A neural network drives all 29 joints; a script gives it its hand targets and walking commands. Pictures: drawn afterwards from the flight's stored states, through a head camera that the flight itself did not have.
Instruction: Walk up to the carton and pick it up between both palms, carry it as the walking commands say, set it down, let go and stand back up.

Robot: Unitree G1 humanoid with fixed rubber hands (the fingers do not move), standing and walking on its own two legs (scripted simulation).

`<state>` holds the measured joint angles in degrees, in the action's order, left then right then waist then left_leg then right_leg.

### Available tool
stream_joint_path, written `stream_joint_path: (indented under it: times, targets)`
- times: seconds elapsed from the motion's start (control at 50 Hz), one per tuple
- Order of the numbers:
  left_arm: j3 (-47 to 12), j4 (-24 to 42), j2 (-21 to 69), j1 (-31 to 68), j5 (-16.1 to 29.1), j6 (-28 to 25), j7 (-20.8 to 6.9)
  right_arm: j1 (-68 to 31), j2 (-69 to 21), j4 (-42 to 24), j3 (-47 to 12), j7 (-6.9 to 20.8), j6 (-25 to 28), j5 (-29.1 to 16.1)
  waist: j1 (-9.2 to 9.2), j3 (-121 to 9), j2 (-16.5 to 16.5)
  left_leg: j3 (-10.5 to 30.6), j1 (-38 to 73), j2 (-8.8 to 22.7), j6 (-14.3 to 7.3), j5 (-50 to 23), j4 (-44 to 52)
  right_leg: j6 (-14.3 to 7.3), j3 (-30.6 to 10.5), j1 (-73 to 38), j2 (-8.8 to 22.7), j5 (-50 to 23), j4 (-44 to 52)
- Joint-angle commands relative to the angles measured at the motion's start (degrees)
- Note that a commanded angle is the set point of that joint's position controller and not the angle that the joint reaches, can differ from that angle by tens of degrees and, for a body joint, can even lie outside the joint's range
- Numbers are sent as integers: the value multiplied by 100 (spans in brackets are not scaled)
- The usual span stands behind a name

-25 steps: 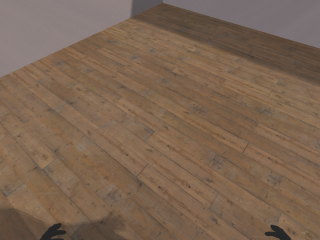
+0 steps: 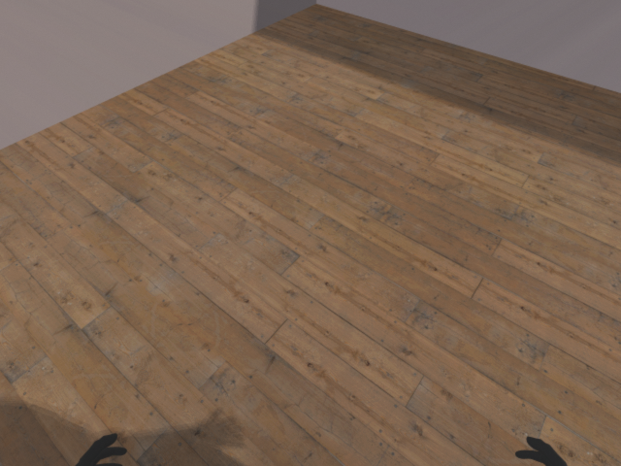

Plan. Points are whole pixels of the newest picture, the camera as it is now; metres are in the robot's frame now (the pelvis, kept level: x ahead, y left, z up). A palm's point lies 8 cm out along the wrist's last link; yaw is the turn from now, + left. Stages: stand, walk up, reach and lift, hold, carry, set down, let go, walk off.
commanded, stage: stand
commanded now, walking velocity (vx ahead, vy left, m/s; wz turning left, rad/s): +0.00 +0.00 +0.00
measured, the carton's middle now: out of the picture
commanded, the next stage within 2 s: walk up in 0.50 s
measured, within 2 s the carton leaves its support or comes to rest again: neither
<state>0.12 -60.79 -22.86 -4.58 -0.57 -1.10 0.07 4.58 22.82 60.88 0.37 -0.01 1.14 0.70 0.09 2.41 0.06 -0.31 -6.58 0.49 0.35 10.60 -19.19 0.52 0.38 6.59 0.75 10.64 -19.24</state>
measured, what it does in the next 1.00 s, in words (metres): stands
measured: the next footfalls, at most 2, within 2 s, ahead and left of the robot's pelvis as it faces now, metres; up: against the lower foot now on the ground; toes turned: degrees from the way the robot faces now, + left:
left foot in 1.26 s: +0.05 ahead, +0.08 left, +0.00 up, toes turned -19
right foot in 1.68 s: -0.11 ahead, -0.14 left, +0.00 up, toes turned -38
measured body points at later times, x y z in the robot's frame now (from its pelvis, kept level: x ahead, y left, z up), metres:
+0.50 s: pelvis +0.00 +0.00 +0.00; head +0.01 +0.00 +0.45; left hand +0.11 +0.32 -0.11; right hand +0.11 -0.32 -0.11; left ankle +0.00 +0.12 -0.75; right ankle +0.00 -0.13 -0.75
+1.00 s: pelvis -0.02 -0.04 -0.02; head +0.04 -0.07 +0.42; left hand +0.10 +0.22 -0.16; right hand +0.05 -0.34 -0.17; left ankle -0.01 +0.12 -0.70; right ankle +0.00 -0.16 -0.75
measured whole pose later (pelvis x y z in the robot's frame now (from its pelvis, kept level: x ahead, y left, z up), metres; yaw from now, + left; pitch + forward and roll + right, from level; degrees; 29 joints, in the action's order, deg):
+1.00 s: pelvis -0.02 -0.04 -0.02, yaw -12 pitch -1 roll +1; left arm 3.3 -56.4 -14.8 -8.4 -0.4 2.4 -0.1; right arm 3.7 18.3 53.4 2.1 -1.7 -3.3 -0.2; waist 0.9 8.8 -2.2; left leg 0.1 -22.5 4.6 4.0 31.3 -56.9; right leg -0.7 0.0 19.4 0.4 17.5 -36.6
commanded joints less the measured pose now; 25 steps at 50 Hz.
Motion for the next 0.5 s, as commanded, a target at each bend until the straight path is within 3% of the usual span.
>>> stream_joint_path:
  times: [0.0,0.48]
  targets:
    - [175,238,-997,205,2,-50,25,-204,1001,-237,174,-25,50,-2,0,-356,-8,523,35,684,-175,-753,285,-197,-521,-47,679,-739,285]
    - [190,240,-1002,177,1,-39,31,-177,1012,-237,187,-32,41,0,-2,-357,-9,512,77,695,-168,-850,312,-190,-503,-105,693,-828,310]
